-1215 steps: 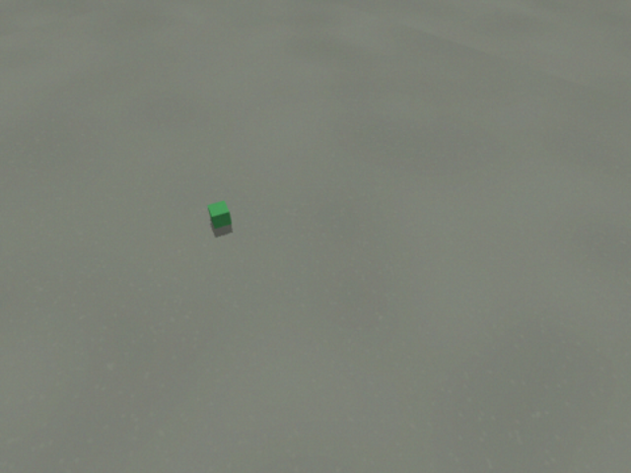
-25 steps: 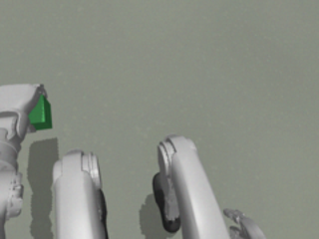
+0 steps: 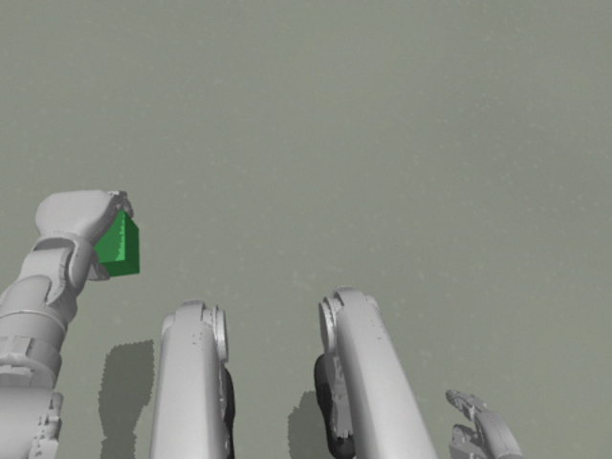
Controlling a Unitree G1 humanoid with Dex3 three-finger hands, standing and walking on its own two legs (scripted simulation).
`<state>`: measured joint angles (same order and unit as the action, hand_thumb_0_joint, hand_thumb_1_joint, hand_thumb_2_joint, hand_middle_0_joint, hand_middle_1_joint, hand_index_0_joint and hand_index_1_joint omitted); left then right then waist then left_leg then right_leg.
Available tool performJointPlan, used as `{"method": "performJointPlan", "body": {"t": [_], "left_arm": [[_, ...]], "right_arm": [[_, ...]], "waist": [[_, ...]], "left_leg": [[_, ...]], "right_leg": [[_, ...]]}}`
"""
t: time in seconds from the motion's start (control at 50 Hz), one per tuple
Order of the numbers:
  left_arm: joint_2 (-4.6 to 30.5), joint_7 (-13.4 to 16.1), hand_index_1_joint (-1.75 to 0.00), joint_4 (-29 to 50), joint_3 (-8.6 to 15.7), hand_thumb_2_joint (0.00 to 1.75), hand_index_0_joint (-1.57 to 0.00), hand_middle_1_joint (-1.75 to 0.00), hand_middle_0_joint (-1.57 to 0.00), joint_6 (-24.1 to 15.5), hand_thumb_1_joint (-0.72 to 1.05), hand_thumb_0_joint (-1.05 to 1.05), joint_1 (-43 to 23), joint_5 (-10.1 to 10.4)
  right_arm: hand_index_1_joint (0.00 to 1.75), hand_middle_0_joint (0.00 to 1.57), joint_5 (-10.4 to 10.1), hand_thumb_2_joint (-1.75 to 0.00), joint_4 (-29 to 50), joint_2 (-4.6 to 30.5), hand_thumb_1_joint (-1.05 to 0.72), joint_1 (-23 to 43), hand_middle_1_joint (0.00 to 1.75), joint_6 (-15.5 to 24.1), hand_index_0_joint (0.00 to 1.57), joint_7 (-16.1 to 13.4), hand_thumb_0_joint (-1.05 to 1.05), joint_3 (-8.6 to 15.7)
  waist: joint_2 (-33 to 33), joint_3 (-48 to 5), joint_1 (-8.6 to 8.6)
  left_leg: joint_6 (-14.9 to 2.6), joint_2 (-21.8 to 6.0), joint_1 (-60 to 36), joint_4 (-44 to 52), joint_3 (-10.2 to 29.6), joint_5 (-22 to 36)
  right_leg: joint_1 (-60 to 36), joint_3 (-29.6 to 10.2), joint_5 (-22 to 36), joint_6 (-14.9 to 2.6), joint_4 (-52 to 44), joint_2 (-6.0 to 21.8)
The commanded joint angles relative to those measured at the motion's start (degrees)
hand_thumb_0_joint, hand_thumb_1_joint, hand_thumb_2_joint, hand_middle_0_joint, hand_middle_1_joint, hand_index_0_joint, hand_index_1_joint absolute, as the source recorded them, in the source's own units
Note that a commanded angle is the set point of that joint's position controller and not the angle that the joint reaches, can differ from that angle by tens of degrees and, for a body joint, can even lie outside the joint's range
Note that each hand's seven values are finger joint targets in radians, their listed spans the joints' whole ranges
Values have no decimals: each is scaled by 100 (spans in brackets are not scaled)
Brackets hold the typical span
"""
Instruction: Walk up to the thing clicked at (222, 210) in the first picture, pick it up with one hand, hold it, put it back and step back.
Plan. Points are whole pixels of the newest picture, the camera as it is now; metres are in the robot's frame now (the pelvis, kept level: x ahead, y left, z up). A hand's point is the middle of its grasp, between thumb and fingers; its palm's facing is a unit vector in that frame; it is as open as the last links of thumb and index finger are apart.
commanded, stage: lift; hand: left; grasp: from above
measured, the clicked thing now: (105, 246) +0.41 +0.26 -0.15
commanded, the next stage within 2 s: hold in 1.14 s
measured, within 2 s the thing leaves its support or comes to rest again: neither
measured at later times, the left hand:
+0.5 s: hand (1, 231) +0.35 +0.25 +0.09, palm faces -0.42 -0.08 -0.90, open 10.5 cm
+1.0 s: hand out of the picture +0.37 +0.24 +0.20, palm faces -0.44 -0.08 -0.90, open 10.5 cm
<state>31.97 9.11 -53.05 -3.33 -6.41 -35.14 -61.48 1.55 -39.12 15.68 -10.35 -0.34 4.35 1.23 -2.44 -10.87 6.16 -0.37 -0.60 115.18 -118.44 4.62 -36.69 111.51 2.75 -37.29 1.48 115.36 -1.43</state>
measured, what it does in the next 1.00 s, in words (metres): rises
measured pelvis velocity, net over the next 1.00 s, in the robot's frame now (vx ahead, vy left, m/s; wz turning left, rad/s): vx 0.06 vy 0.00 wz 0.05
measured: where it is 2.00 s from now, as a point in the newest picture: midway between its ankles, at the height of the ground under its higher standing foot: (279, 433)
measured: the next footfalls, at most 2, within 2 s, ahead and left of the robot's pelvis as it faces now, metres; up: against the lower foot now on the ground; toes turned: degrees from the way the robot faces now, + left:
none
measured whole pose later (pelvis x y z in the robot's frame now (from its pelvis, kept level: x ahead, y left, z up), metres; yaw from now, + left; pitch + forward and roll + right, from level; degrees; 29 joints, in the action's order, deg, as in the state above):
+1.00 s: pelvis +0.06 +0.00 +0.28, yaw +3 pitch +12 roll -1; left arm 22.8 7.3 -45.1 -10.4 0.4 -17.9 -58.0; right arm -2.1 -41.5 13.9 -14.5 1.2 -2.9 1.9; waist -1.8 -5.7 3.5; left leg -0.3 -1.3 44.1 -55.9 -0.2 -23.7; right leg 42.8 -1.4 -23.4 1.0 54.3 -1.0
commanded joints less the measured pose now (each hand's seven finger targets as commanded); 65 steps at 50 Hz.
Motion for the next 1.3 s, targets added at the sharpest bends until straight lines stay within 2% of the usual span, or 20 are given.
{"method": "performJointPlan", "body": {"t": [0.0, 0.04, 0.1, 0.24, 0.28, 0.32, 0.38, 0.44, 0.5, 0.54, 0.58, 0.62, 0.66, 0.76, 0.84, 0.88, 0.9, 1.04, 1.06, 1.28], "left_arm": [[1421, 156, -68, 1518, 455, 92, -101, -63, -106, 99, 59, 0, -1573, 132], [1206, 102, -68, 1658, 344, 95, -103, -62, -109, 186, 59, 0, -1381, 170], [1233, 85, -67, 1897, 404, 91, -102, -62, -107, 290, 60, 0, -1193, 184], [757, -111, -65, 2267, 61, 94, -106, -58, -113, 587, 63, 0, -550, 390], [965, -136, -65, 2403, 208, 90, -107, -59, -112, 616, 64, 0, -379, 415], [856, -176, -66, 2575, 113, 90, -109, -60, -114, 615, 67, 0, -407, 420], [750, -171, -65, 2495, 54, 93, -110, -57, -118, 625, 67, 0, -202, 421], [762, -135, -65, 2300, 110, 91, -109, -57, -115, 610, 66, 0, -102, 379], [491, -144, -64, 2120, -128, 90, -107, -56, -115, 602, 63, 0, -66, 384], [521, -130, -62, 1901, -72, 89, -106, -54, -114, 600, 62, 0, 48, 390], [336, -166, -62, 1871, -229, 88, -105, -54, -112, 593, 61, 0, 150, 402], [353, -165, -63, 1915, -203, 87, -104, -55, -111, 572, 59, 0, 140, 416], [308, -151, -64, 1990, -310, 88, -104, -56, -111, 565, 60, 0, -91, 437], [301, -6, -62, 1911, -252, 88, -106, -54, -113, 570, 61, 0, -77, 422], [386, 93, -60, 1755, -116, 86, -107, -51, -114, 605, 62, 0, 33, 323], [303, 75, -59, 1713, -175, 86, -107, -51, -115, 634, 63, 0, 177, 316], [223, 61, -60, 1822, -279, 88, -108, -52, -116, 642, 65, 0, 10, 326], [245, -66, -60, 1811, -210, 89, -108, -52, -116, 702, 64, 0, 307, 437], [152, -94, -60, 1852, -320, 89, -109, -52, -116, 685, 65, 0, 178, 447], [276, -201, -63, 1930, -243, 94, -108, -55, -115, 563, 66, 0, 260, 318]], "right_arm": [[30, 20, -116, -90, 430, 1081, -91, -766, 30, 47, 20, -164, 0, 436], [30, 20, -149, -90, 461, 1053, -91, -719, 30, 23, 20, -208, 0, 458], [30, 20, -203, -90, 476, 1032, -91, -616, 30, -2, 20, -308, 0, 482], [30, 20, -303, -90, 559, 881, -90, -423, 30, -24, 20, -492, 0, 428], [30, 20, -329, -90, 574, 851, -91, -378, 30, -15, 20, -561, 0, 406], [30, 20, -351, -90, 568, 802, -91, -365, 30, 8, 20, -621, 0, 379], [30, 20, -387, -91, 515, 722, -91, -333, 30, 52, 20, -719, 0, 335], [30, 20, -400, -90, 452, 712, -91, -329, 30, 115, 20, -778, 0, 319], [30, 20, -404, -91, 430, 665, -91, -295, 30, 179, 20, -812, 0, 293], [30, 20, -422, -91, 434, 682, -91, -285, 30, 225, 20, -818, 0, 290], [30, 20, -428, -91, 441, 662, -91, -305, 30, 267, 20, -816, 0, 297], [30, 20, -428, -91, 444, 667, -91, -325, 30, 310, 20, -822, 0, 315], [30, 20, -420, -91, 422, 652, -91, -375, 30, 341, 20, -827, 0, 306], [30, 20, -406, -91, 331, 665, -91, -506, 30, 384, 20, -828, 0, 331], [30, 20, -385, -91, 310, 669, -90, -491, 30, 362, 20, -794, 0, 345], [30, 20, -387, -90, 340, 672, -90, -481, 30, 345, 20, -768, 0, 349], [30, 20, -388, -90, 363, 664, -90, -460, 30, 338, 20, -763, 0, 350], [30, 20, -393, -90, 378, 665, -90, -502, 30, 297, 20, -748, 0, 391], [30, 20, -393, -90, 395, 658, -90, -499, 30, 294, 20, -748, 0, 385], [30, 20, -408, -90, 452, 691, -90, -380, 30, 209, 20, -748, 0, 402]], "waist": [[-728, -3550, -10], [-799, -3511, -40], [-849, -3340, -70], [-557, -2944, -26], [-425, -2782, -121], [-503, -2729, -93], [-384, -2319, -65], [-371, -2034, -164], [-361, -1596, -138], [-291, -1409, -190], [-238, -1419, -216], [-182, -1403, -237], [-137, -1410, -169], [-96, -1438, -202], [-177, -1175, -333], [-106, -1198, -362], [-137, -1195, -297], [108, -1136, -355], [125, -1097, -294], [111, -861, -369]], "left_leg": [[-137, 104, -3219, 1993, -179, 508], [-113, 75, -3557, 2272, -127, 571], [-95, 65, -3852, 2719, -51, 311], [-94, 61, -4657, 3590, -109, 440], [-112, 74, -4819, 3842, -171, 356], [-96, 70, -5147, 4118, -180, 445], [-92, 82, -5493, 4496, -240, 492], [-56, 49, -5903, 4965, -179, 515], [-33, 26, -6167, 5423, -128, 386], [-24, 26, -6356, 5705, -99, 292], [-7, 39, -6646, 5894, -131, 529], [-17, 49, -6861, 6054, -186, 650], [-27, 93, -7088, 6143, -300, 953], [-8, 71, -7746, 6522, -361, 1711], [22, 65, -8041, 6935, -345, 1806], [23, 86, -8243, 7060, -383, 2019], [19, 94, -8351, 7102, -407, 2078], [-6, 125, -8799, 7473, -466, 2639], [-11, 128, -8858, 7517, -481, 2683], [-1, 144, -9356, 7962, -527, 3088]], "right_leg": [[-2246, 174, 804, -345, -1866, -138], [-2364, 179, 905, -340, -1997, -118], [-2604, 166, 725, -315, -2310, -124], [-3599, 65, 811, -286, -3279, -129], [-3999, -11, 685, -278, -3634, -139], [-4270, -45, 787, -281, -3863, -138], [-4677, -129, 776, -274, -4351, -149], [-4946, -141, 753, -285, -4684, -155], [-5148, -169, 687, -281, -5062, -156], [-5343, -186, 615, -285, -5306, -165], [-5635, -187, 790, -295, -5533, -168], [-5957, -214, 886, -287, -5762, -174], [-6259, -239, 1125, -291, -5998, -179], [-6854, -252, 1840, -266, -6370, -149], [-7135, -257, 1904, -259, -6687, -137], [-7323, -268, 2083, -264, -6829, -124], [-7391, -301, 2155, -257, -6911, -117], [-8157, -353, 2696, -200, -7402, -95], [-8187, -368, 2764, -190, -7452, -89], [-8640, -376, 3082, -198, -7868, -85]]}}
